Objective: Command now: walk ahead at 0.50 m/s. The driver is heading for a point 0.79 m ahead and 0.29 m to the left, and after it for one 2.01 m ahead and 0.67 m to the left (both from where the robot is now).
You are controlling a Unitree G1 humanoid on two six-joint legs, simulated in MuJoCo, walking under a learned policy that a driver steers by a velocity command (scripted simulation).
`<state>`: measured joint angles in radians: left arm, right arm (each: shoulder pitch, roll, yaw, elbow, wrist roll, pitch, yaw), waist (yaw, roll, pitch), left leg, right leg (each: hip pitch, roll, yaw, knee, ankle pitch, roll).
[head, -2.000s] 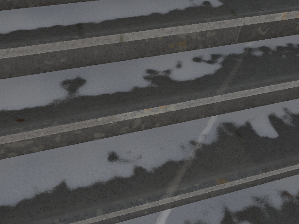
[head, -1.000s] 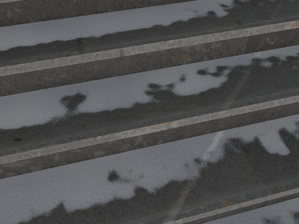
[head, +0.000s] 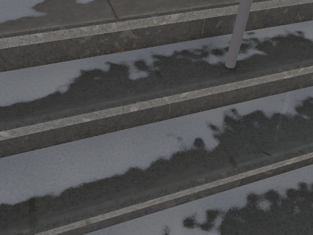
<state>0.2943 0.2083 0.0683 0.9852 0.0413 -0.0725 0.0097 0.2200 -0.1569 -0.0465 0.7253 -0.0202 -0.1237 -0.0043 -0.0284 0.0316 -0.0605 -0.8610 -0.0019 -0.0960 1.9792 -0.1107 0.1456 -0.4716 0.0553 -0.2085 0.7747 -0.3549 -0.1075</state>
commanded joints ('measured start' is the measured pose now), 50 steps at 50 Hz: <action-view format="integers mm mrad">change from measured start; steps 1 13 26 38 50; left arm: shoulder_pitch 59 248 -118 -638 -183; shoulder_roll -106 142 -48 -114 -163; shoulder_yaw -54 -14 -87 -163 -107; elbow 33 10 -106 -343 16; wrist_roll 5 -42 -5 23 0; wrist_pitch -46 -54 13 84 9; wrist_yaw -22 44 -62 -76 -42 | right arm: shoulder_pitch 3 -103 114 313 86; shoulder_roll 145 90 45 -34 76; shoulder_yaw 73 83 81 105 39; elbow -76 -93 333 400 301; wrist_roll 26 35 -88 -43 -14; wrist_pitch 32 92 35 2 54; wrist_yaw -13 2 83 130 112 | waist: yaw -38 -59 98 11 -21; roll -22 -181 -8 129 2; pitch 131 -152 -51 49 -53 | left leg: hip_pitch -272 316 318 294 -230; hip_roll -3 -81 30 235 13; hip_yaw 3 356 -31 -160 -160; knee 129 -733 -1597 -1857 60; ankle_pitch -59 -385 -95 497 99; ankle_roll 15 23 27 161 138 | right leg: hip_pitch -7 461 -748 -335 66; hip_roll -247 -288 -126 -120 -346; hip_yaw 311 111 257 52 462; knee -489 -450 1136 703 -377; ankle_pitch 141 1645 408 160 119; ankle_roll -51 -106 -127 -9 -117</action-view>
